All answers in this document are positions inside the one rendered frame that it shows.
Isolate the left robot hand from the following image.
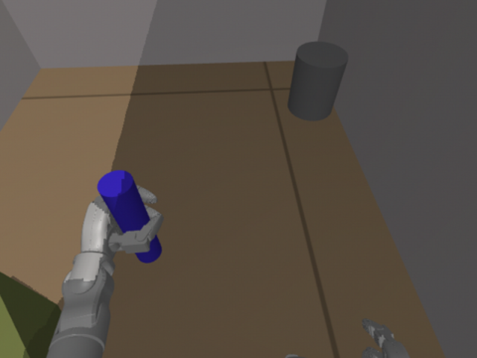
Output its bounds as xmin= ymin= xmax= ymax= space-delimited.
xmin=80 ymin=185 xmax=164 ymax=260

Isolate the left robot arm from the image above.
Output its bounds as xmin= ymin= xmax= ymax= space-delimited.
xmin=46 ymin=251 xmax=116 ymax=358

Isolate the right robot hand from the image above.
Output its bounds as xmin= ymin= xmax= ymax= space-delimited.
xmin=361 ymin=318 xmax=410 ymax=358

